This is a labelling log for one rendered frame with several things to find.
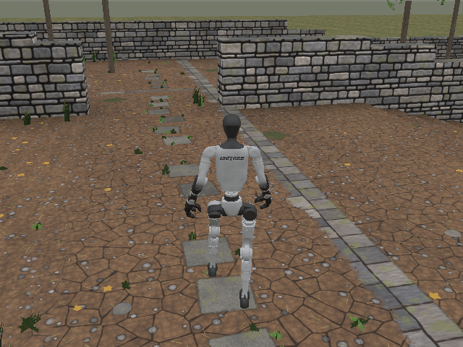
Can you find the robot head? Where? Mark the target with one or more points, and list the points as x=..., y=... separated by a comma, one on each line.
x=231, y=125

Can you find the robot left forearm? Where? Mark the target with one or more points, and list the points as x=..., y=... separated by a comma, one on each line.
x=194, y=193

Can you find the right robot shin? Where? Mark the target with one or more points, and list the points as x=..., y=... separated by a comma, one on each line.
x=246, y=269

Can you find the robot right forearm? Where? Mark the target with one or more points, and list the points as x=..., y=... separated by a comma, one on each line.
x=265, y=189

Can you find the robot right upper arm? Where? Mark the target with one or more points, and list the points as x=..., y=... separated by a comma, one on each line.
x=257, y=162

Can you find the robot left upper arm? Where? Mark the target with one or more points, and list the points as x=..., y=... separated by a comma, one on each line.
x=204, y=166

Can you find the left robot hand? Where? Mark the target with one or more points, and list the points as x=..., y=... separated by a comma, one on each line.
x=189, y=208

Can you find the right robot hand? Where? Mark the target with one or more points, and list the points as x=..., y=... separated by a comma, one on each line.
x=261, y=198

